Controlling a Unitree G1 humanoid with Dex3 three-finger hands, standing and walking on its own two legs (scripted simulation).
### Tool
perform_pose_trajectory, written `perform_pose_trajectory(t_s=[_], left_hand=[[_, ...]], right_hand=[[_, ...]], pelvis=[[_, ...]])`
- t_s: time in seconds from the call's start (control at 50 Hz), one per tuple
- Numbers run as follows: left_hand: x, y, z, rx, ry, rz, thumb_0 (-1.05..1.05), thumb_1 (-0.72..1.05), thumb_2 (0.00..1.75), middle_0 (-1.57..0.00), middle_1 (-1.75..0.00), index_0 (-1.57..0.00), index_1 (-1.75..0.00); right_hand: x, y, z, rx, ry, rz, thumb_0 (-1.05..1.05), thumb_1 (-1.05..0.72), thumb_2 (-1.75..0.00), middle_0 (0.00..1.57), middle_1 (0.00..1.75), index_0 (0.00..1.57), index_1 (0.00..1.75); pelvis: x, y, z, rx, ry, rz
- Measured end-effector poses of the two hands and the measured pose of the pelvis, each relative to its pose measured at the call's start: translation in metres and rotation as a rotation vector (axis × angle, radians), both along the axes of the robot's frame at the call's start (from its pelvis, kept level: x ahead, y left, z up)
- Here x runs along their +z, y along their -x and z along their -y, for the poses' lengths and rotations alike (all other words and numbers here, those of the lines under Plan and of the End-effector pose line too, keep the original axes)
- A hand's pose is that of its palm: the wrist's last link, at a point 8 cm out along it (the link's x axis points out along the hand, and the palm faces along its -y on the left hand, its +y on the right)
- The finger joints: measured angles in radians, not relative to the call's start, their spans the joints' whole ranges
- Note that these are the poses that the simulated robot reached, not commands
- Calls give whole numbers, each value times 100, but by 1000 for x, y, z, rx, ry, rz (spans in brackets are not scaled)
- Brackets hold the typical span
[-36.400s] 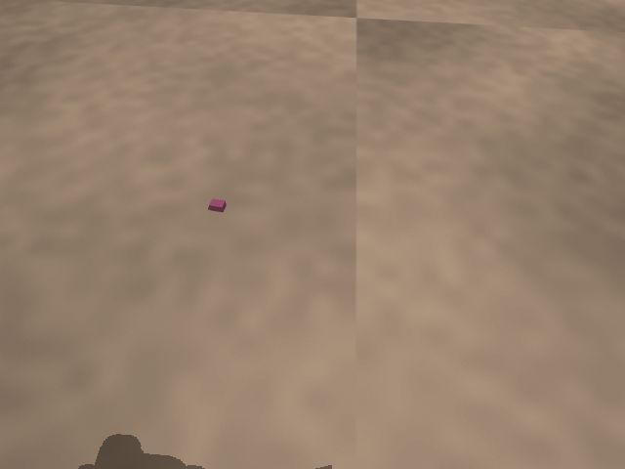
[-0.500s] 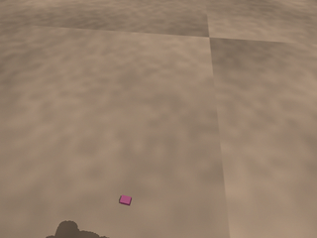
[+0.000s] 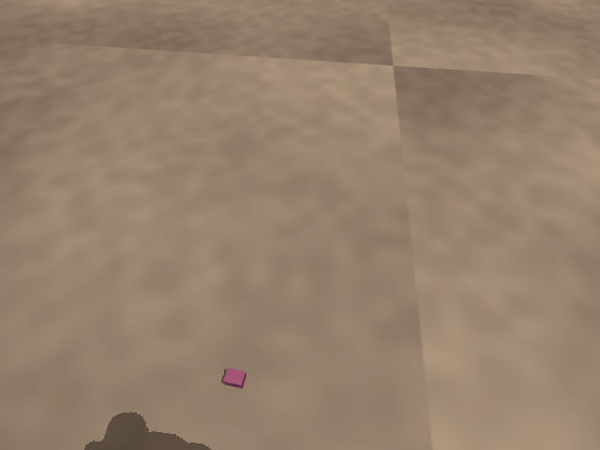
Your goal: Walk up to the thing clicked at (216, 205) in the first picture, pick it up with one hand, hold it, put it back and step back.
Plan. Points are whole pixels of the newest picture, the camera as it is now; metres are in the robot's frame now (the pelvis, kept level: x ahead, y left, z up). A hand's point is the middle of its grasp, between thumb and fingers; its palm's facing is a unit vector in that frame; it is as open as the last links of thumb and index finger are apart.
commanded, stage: stand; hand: left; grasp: from above
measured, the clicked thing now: (235, 378) +0.45 +0.21 -0.77
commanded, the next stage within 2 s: step back in 0.50 s
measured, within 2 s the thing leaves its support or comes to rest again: neither
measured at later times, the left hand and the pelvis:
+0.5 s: hand out of the picture +0.08 +0.25 -0.16, palm faces +0.00 -0.94 -0.34, open 7.4 cm; pelvis +0.00 +0.00 +0.00, yaw +0 degrees
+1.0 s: hand out of the picture +0.05 +0.31 -0.18, palm faces -0.06 -0.93 -0.37, open 7.4 cm; pelvis -0.08 +0.05 -0.02, yaw -2 degrees
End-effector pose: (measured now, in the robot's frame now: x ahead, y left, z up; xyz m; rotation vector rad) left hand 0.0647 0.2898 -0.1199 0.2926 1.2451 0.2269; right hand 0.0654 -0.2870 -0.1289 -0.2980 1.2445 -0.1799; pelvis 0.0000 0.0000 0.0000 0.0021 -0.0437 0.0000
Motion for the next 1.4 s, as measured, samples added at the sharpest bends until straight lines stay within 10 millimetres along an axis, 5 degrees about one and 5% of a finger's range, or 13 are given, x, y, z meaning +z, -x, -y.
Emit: perform_pose_trajectory(t_s=[0.5,0.64,0.86,1.06,1.22,1.4], left_hand=[[1,-8,1,-21,-3,15,1,91,90,-21,-30,-20,-29],[-2,-5,-18,-13,-29,32,1,91,90,-21,-30,-20,-30],[-23,-19,-68,-58,-47,122,1,91,90,-20,-30,-20,-29],[-21,34,-65,-118,-35,35,1,91,90,-20,-30,-20,-29],[-16,88,-52,-137,-61,27,1,91,90,-20,-30,-20,-29],[6,132,-52,-104,-74,85,1,90,90,-21,-30,-20,-30]], right_hand=[[2,-1,5,-6,3,-2,1,-90,-90,21,30,20,30],[1,-1,11,-17,25,19,0,-90,-90,21,30,20,30],[5,57,-14,0,113,-35,0,-90,-90,20,30,20,30],[6,91,-34,-42,89,46,1,-90,-90,21,30,20,30],[-17,123,-17,-58,46,86,0,-90,-90,21,30,20,30],[-8,171,-13,-29,62,37,1,-90,-90,21,30,20,30]], pelvis=[[0,-3,2,-1,0,-4],[-8,20,-6,-1,5,-8],[-26,60,-46,13,9,-8],[-20,95,-54,-54,15,-11],[-31,137,-40,-80,21,2],[-18,177,-44,-51,-19,-16]])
